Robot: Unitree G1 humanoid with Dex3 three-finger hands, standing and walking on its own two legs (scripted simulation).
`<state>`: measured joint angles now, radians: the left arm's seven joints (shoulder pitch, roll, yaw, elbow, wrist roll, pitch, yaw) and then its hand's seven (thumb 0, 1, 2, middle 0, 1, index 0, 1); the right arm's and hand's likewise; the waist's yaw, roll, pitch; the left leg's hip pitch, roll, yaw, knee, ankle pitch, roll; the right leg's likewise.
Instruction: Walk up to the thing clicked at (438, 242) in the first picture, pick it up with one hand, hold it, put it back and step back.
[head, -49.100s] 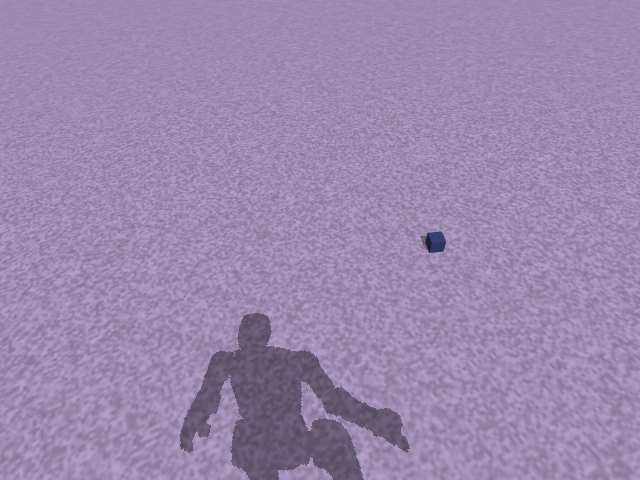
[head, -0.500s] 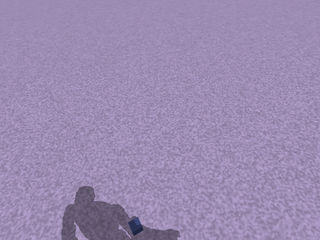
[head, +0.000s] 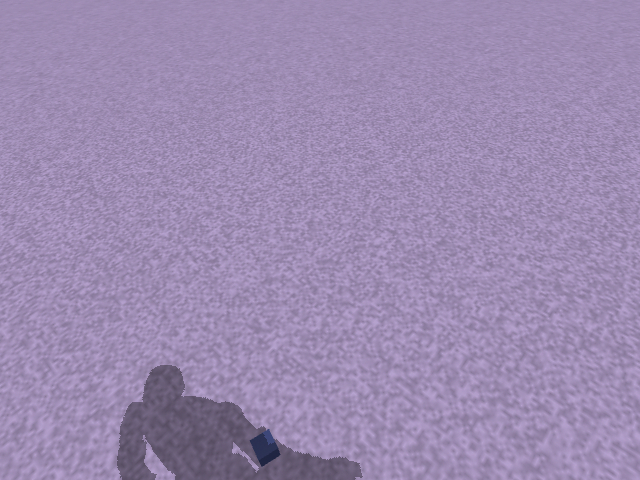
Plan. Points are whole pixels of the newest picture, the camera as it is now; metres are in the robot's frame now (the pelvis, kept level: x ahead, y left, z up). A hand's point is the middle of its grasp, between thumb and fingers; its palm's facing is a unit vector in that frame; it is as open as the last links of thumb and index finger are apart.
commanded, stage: stand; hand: left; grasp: from above
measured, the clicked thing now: (265, 447) +0.43 +0.23 -0.75
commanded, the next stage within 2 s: step back in 1.26 s
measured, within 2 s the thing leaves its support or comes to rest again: neither
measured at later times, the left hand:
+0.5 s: hand out of the picture +0.09 +0.24 -0.16, palm faces +0.01 -0.94 -0.34, open 7.4 cm
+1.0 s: hand out of the picture +0.09 +0.24 -0.16, palm faces +0.01 -0.94 -0.34, open 7.4 cm
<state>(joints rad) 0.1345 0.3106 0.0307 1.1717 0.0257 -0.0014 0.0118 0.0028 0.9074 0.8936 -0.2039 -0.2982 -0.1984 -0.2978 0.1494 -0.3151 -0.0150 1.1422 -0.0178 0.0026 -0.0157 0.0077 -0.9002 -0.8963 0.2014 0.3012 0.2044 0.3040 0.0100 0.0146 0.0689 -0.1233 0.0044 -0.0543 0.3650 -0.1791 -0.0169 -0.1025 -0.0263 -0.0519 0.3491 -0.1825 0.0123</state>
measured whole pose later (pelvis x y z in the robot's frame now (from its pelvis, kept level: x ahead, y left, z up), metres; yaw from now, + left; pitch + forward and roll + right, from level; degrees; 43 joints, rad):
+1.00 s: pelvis +0.02 +0.00 +0.00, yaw +0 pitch -3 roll +0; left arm 0.10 0.32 0.03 1.15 0.02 -0.01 0.00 0.00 0.91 0.89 -0.20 -0.30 -0.20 -0.30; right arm 0.11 -0.34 0.00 1.14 -0.01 -0.01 -0.01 0.01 -0.90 -0.90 0.20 0.30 0.20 0.30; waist 0.01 0.01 0.06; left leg -0.09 0.01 -0.05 0.32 -0.18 -0.02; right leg -0.08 -0.02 -0.05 0.32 -0.19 0.01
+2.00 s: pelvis -0.13 +0.03 -0.03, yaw -6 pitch -3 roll +0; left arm 0.15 0.38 0.08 0.89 0.02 0.04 0.00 0.00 0.91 0.89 -0.20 -0.30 -0.20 -0.30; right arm 0.11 -0.37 -0.04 0.84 -0.01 0.04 -0.01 0.01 -0.90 -0.90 0.21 0.30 0.21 0.30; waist -0.01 0.02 0.19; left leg -0.42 0.04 0.06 0.68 -0.22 0.02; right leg -0.23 0.03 0.03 0.68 -0.40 -0.01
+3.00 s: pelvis -0.45 +0.01 -0.03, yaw +0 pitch -2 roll +1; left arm 0.17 0.37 0.06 0.78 0.04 0.03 0.02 0.01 0.90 0.89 -0.21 -0.30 -0.20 -0.30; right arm 0.19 -0.41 -0.05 0.87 -0.01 0.06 -0.02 0.01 -0.90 -0.90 0.20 0.30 0.20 0.30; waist 0.01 0.02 0.18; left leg -0.33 -0.07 -0.08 0.87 -0.51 -0.02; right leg -0.38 -0.04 -0.01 0.67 -0.26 -0.01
